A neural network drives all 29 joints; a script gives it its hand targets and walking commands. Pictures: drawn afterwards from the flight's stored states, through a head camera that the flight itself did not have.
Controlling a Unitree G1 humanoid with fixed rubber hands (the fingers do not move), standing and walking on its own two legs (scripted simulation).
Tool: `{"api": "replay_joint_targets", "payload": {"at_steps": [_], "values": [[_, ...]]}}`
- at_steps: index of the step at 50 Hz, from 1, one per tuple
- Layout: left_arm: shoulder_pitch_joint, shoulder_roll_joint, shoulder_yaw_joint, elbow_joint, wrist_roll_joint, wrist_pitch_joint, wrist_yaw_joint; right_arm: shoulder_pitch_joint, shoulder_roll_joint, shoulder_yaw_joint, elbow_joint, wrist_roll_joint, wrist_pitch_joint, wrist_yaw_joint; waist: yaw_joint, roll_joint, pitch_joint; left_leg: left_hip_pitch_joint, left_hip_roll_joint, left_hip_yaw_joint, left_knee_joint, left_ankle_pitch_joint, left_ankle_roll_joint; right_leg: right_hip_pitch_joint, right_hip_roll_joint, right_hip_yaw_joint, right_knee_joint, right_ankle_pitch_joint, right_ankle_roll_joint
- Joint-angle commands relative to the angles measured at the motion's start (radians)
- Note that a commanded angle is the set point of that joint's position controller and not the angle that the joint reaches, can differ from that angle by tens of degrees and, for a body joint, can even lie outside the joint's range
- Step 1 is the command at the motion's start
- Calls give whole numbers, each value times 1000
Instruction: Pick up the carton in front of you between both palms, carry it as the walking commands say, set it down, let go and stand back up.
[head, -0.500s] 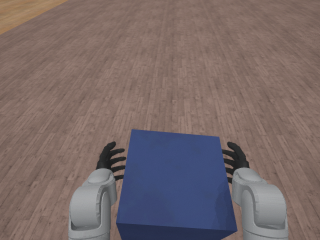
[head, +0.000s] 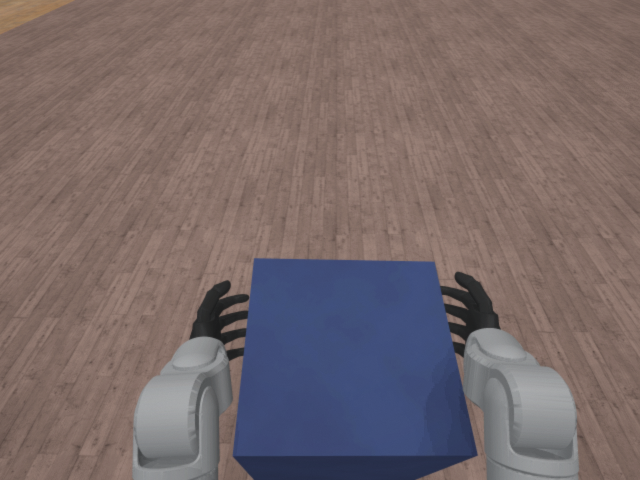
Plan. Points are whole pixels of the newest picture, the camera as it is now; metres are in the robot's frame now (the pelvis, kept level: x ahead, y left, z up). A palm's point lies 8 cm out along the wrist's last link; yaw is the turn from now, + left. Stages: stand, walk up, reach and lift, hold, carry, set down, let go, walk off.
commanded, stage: carry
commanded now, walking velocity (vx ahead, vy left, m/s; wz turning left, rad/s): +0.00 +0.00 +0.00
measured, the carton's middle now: (339, 380) +0.26 +0.00 +0.01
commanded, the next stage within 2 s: none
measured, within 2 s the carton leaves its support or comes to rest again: neither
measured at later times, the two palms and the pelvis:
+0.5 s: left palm (241, 223) +0.44 +0.14 +0.12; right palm (446, 220) +0.45 -0.16 +0.12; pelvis +0.19 -0.01 +0.02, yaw +1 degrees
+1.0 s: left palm (245, 230) +0.45 +0.13 +0.11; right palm (443, 222) +0.46 -0.16 +0.11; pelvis +0.20 -0.02 +0.01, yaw +1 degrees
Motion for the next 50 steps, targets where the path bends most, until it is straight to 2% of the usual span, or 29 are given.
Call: {"api": "replay_joint_targets", "payload": {"at_steps": [1,2,3,4,5,6,9,12,14,15,16,17,18,19,22,24,28,33,38,43,50], "values": [[-443,-868,-635,-85,-391,5,-235,-356,886,616,-4,381,8,264,-9,330,-389,874,404,-568,-62,557,180,-590,93,18,669,-4,22],[-426,-885,-642,-68,-390,2,-240,-318,916,609,7,384,2,268,-9,297,-381,795,391,-546,-118,587,193,-628,82,124,787,-76,0],[-452,-932,-655,-66,-396,-9,-246,-324,959,605,2,384,-9,273,-13,243,-381,750,355,-453,-111,625,172,-638,47,155,791,-43,-22],[-473,-979,-667,-65,-400,-23,-250,-339,1004,611,0,385,-21,278,-14,141,-369,693,331,-373,-118,595,133,-624,1,184,719,3,-30],[-495,-1016,-674,-75,-409,-37,-254,-369,1044,618,-10,393,-35,281,-10,107,-339,618,303,-301,-148,538,101,-590,-31,188,587,41,-28],[-513,-1047,-680,-87,-418,-50,-256,-391,1071,623,-22,399,-49,283,-1,110,-330,548,272,-242,-176,478,78,-519,-29,168,466,68,-22],[-485,-1080,-690,-105,-412,-81,-249,-399,1096,644,-58,409,-74,287,3,136,-356,500,251,-160,-185,418,83,-394,12,114,221,91,-17],[-468,-1058,-698,-148,-408,-89,-240,-369,1072,660,-93,404,-80,285,-6,179,-368,491,233,-111,-136,406,70,-349,18,63,97,253,-22],[-457,-1027,-696,-164,-409,-80,-237,-367,1037,666,-108,403,-70,281,2,153,-352,428,193,-78,-85,243,36,-263,12,32,-38,449,-21],[-449,-1005,-688,-159,-405,-69,-238,-357,1013,664,-103,398,-62,279,2,126,-327,391,169,-75,-68,152,8,-219,-9,34,-101,529,-16],[-437,-978,-675,-147,-401,-55,-240,-344,991,660,-88,388,-53,276,2,101,-317,338,159,-76,-43,81,-19,-152,-62,61,-102,580,-16],[-430,-945,-663,-129,-396,-41,-244,-329,966,654,-74,378,-41,274,-8,36,-313,278,129,-68,-5,-10,-51,-99,-144,129,-53,794,-28],[-426,-940,-657,-91,-386,-37,-248,-341,949,656,-77,376,-26,273,-9,-45,-320,303,111,-101,-21,-34,-68,-122,-160,143,1,833,-62],[-403,-934,-638,-52,-378,-31,-251,-352,935,652,-58,375,-11,274,-8,-76,-292,327,118,-103,-14,-19,-74,-170,-151,144,-7,808,-62],[-403,-925,-600,13,-364,-21,-257,-377,935,646,5,380,4,279,-4,-39,-247,328,123,-110,26,140,-83,-197,-121,115,32,893,-54],[-428,-940,-598,22,-366,-23,-257,-397,953,643,27,387,5,283,-3,-22,-254,327,119,-111,36,193,-86,-188,-114,109,56,933,-58],[-482,-980,-610,8,-379,-33,-255,-428,994,644,40,399,-5,285,-2,3,-281,341,111,-107,51,222,-86,-174,-109,107,87,961,-67],[-510,-1003,-630,-31,-395,-42,-250,-430,1015,645,21,400,-18,277,0,20,-310,365,109,-108,67,249,-80,-172,-100,101,108,933,-71],[-501,-999,-639,-47,-399,-42,-250,-412,1009,644,6,392,-22,273,0,26,-310,373,114,-114,68,245,-74,-184,-93,95,109,859,-69],[-495,-989,-640,-49,-397,-39,-252,-409,999,645,-2,389,-19,274,0,24,-283,358,117,-122,50,179,-69,-199,-94,97,92,781,-69],[-465,-979,-635,21,-365,-56,-271,-390,993,648,57,369,-36,299,1,26,-237,333,121,-133,18,110,-63,-218,-94,101,60,689,-66]]}}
